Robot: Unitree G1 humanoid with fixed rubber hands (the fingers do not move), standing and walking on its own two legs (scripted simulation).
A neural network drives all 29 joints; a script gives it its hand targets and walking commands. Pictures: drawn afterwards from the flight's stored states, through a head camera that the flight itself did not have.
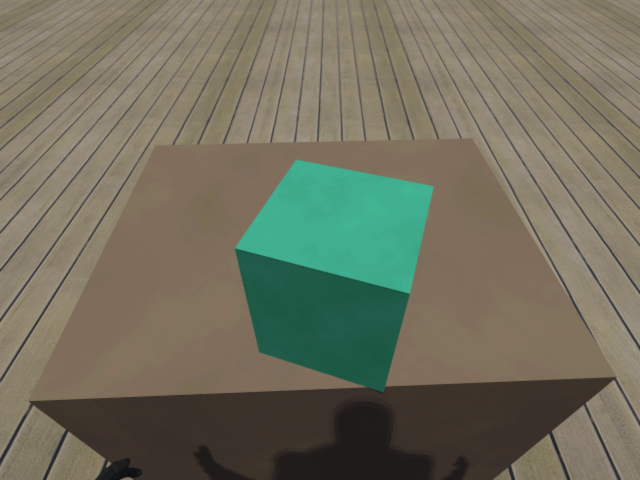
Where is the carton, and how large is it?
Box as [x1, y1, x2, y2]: [235, 160, 433, 391]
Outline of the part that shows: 295,160 235,247 259,351 383,391 411,286 433,186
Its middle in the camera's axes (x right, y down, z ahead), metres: +0.03 +0.05 +0.59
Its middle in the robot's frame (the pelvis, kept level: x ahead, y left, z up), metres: +0.42 +0.00 +0.02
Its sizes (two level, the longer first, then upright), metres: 0.210 0.200 0.250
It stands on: a pedestal, 0.64 m high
